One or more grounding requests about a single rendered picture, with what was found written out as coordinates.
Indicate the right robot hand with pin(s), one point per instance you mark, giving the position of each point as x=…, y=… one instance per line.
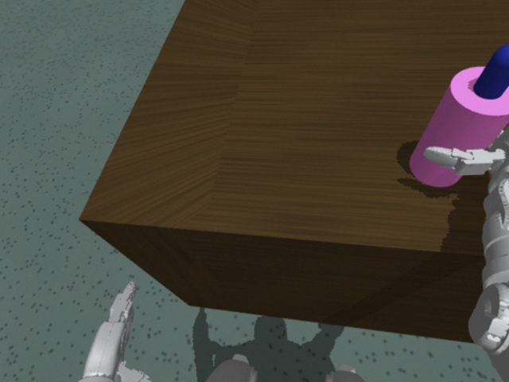
x=473, y=162

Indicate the left robot hand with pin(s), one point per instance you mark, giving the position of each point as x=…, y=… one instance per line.
x=106, y=356

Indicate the right robot arm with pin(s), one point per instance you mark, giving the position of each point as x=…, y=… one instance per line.
x=488, y=325

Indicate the bottle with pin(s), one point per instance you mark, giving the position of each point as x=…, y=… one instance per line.
x=471, y=114

